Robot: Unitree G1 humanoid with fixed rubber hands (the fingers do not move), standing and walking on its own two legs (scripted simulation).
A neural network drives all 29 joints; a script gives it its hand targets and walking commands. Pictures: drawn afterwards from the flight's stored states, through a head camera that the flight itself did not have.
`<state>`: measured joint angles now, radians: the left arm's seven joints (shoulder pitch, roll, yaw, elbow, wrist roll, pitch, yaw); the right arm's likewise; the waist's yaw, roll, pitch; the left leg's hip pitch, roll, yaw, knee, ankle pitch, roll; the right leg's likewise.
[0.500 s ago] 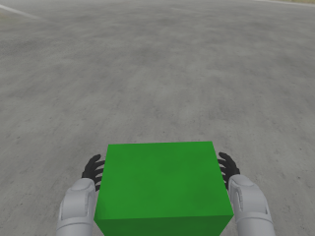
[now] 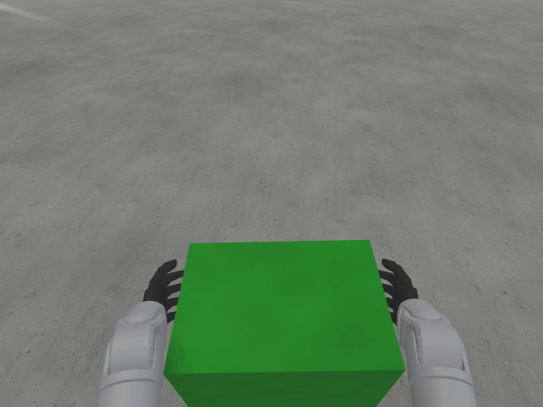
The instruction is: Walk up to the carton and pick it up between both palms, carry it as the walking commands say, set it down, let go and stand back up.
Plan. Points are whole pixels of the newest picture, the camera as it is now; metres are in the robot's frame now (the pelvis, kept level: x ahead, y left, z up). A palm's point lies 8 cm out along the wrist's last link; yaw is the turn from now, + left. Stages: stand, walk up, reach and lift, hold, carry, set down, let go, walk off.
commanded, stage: reach and lift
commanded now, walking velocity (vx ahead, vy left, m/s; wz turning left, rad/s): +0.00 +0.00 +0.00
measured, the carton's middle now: (281, 337) +0.28 +0.00 -0.03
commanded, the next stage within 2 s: hold in 0.34 s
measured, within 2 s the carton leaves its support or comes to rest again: neither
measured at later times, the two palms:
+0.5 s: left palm (152, 318) +0.27 +0.19 +0.04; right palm (404, 316) +0.27 -0.18 +0.04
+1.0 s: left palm (164, 307) +0.27 +0.16 +0.06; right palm (424, 309) +0.27 -0.20 +0.06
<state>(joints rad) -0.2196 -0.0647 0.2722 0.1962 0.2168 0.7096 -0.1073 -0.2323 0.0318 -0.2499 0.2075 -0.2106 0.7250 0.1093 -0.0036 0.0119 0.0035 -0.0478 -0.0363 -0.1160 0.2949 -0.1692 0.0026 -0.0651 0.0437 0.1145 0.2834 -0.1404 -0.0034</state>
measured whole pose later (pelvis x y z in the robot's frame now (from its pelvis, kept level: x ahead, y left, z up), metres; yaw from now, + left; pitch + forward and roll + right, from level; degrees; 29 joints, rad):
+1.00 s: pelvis +0.00 -0.03 -0.02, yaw -1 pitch +2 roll -1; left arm -0.14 -0.01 0.21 -0.13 0.08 0.93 -0.07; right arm -0.12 0.06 -0.18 -0.15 -0.12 0.93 0.03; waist 0.02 0.01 -0.15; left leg -0.33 0.02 -0.10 0.61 -0.33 -0.04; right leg -0.34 0.07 0.00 0.56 -0.26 -0.04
